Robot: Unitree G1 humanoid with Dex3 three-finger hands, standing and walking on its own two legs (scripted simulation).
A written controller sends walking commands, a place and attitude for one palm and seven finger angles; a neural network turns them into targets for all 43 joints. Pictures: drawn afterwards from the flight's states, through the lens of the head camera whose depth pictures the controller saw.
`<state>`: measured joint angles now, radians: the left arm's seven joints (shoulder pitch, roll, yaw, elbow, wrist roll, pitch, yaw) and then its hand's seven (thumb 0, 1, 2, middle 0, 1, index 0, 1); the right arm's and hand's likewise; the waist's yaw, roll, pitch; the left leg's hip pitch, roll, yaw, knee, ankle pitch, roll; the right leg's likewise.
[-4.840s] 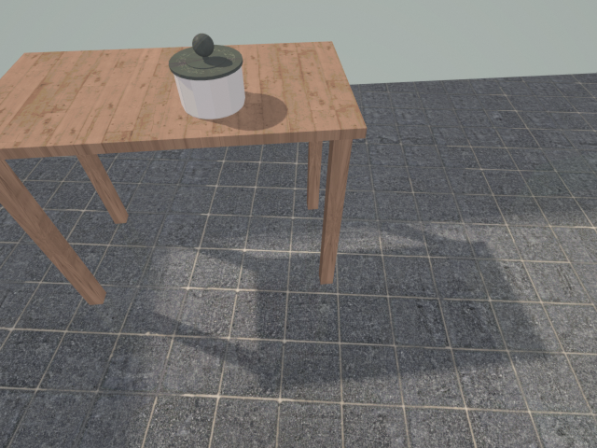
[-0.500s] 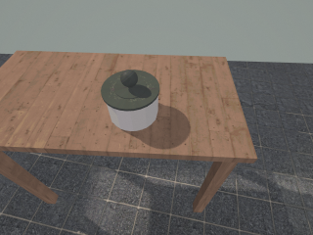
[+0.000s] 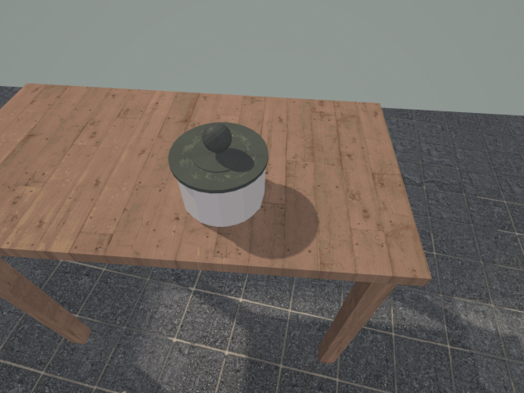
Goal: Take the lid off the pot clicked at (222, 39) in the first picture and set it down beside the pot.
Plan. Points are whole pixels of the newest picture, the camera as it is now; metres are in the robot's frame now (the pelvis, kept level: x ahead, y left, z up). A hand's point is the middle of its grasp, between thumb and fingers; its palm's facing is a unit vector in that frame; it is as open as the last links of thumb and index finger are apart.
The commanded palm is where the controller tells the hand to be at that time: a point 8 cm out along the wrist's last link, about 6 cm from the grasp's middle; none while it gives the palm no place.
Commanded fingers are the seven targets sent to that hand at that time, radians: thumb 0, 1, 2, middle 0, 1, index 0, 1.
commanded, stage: look again from close up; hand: left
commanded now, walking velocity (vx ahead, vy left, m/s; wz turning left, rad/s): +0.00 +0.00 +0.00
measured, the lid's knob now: (217, 137) +0.49 +0.11 +0.12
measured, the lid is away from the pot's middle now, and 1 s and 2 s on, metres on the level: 0.00 0.00 0.00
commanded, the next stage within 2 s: lift the closed hand beside the body in 0.18 s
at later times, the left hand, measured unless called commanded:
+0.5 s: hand out of the picture +0.13 +0.20 -0.07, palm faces +0.19 -0.94 -0.30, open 6.4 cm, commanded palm +0.07 +0.24 -0.03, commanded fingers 0.00 0.90 0.90 -0.73 -0.88 -0.73 -0.88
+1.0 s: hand out of the picture +0.08 +0.24 +0.02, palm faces +0.32 -0.87 -0.37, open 3.1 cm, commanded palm +0.02 +0.28 +0.05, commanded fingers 0.00 0.90 0.90 -1.30 -1.50 -1.30 -1.50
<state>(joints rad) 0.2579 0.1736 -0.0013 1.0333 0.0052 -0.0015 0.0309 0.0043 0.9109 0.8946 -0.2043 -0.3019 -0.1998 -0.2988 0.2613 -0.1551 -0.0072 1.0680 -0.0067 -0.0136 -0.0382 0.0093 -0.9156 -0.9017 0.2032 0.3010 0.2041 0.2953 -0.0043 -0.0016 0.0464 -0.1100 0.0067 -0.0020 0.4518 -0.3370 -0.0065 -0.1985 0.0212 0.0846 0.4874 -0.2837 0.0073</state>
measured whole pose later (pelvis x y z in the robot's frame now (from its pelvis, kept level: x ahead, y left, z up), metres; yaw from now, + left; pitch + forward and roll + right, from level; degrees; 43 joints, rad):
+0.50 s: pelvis -0.02 +0.01 +0.00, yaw +3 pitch -2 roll +0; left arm 0.38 0.16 0.02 0.36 0.02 0.00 0.11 0.01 0.91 0.89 -0.37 -0.48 -0.36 -0.48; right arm 0.24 -0.22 -0.04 0.86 0.02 -0.21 -0.02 0.02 -0.92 -0.90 0.20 0.30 0.20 0.30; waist -0.02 0.04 -0.05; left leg -0.15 -0.03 -0.04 0.49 -0.31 0.01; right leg -0.21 -0.02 0.04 0.51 -0.27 0.03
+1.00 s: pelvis -0.04 +0.00 +0.00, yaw +4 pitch -3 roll +0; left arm 0.65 0.25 0.13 -0.16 0.00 -0.07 0.08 0.02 0.90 0.89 -1.24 -1.44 -1.24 -1.43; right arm 0.24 -0.17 0.01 0.62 0.00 -0.19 -0.07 0.02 -0.90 -0.90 0.21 0.30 0.20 0.29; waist 0.05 0.04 0.02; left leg -0.18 -0.01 -0.06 0.55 -0.32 0.00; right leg -0.21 0.00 0.02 0.53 -0.26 0.02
